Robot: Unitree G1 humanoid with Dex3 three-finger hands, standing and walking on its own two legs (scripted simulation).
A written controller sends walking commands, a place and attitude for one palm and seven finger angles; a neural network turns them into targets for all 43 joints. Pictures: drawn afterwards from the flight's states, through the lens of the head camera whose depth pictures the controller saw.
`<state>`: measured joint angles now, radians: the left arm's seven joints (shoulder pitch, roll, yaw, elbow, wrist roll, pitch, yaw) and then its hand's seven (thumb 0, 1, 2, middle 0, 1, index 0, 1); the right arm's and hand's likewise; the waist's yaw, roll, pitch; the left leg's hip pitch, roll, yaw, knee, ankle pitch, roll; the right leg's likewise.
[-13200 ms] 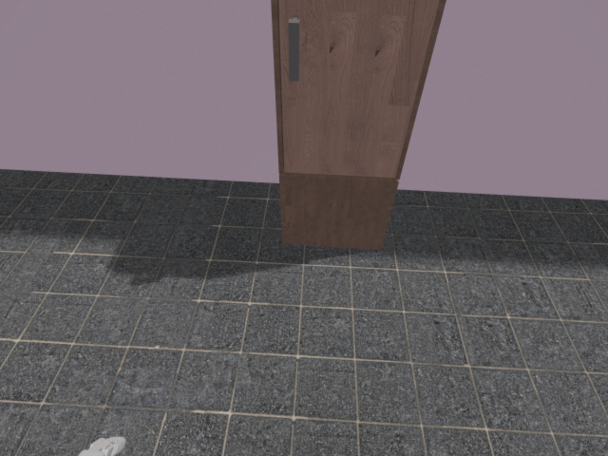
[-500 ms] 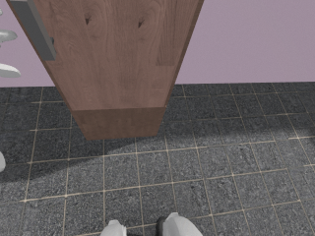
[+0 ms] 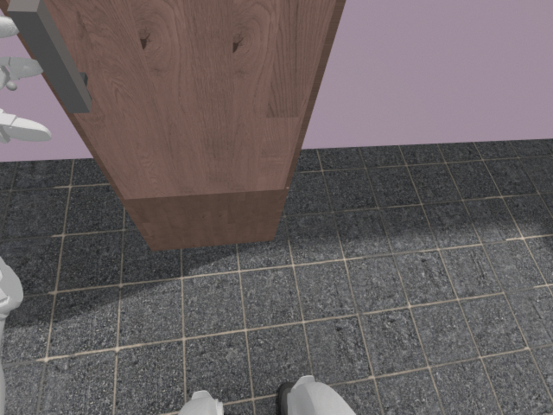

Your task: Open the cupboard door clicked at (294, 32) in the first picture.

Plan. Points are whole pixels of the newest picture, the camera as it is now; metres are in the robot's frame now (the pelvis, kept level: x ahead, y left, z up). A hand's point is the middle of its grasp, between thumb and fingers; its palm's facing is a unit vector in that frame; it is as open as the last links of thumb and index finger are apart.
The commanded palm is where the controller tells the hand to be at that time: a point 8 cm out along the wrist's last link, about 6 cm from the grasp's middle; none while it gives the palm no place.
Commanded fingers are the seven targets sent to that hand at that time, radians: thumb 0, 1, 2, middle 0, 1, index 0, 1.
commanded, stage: slide the fingers in behind the handle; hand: left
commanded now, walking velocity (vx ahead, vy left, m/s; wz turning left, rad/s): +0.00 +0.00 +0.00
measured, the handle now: (59, 50) +0.57 +0.24 +0.13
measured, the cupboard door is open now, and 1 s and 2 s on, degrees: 0 0 0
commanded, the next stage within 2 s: close the thumb around the handle in 1.30 s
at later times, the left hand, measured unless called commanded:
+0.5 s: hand (37, 89) +0.51 +0.25 +0.12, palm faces +0.01 -1.00 +0.00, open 14.0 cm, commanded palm +0.49 +0.29 +0.12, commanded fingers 0.00 -0.50 0.30 -0.30 -1.20 -0.30 -1.20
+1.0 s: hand (67, 89) +0.51 +0.22 +0.12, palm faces +0.02 -1.00 -0.01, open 14.0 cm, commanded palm +0.49 +0.26 +0.12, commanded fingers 0.00 -0.50 0.30 -0.30 -1.20 -0.30 -1.20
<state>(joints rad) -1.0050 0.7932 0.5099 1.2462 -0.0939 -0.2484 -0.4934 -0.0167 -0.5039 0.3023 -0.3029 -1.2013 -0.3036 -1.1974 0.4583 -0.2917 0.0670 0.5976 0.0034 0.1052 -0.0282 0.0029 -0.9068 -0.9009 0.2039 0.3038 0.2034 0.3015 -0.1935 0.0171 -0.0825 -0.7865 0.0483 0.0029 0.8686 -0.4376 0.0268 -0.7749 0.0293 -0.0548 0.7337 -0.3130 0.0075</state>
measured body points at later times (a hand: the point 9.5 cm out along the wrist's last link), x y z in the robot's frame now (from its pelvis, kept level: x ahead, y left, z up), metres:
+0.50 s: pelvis +0.00 +0.00 +0.00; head +0.12 +0.03 +0.43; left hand +0.51 +0.31 +0.13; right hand +0.00 -0.27 -0.10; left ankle -0.02 +0.09 -0.70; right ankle +0.01 -0.13 -0.70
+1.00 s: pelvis +0.00 +0.00 +0.00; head +0.11 +0.02 +0.44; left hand +0.50 +0.27 +0.13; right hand +0.00 -0.27 -0.11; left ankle -0.02 +0.09 -0.70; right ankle +0.01 -0.13 -0.70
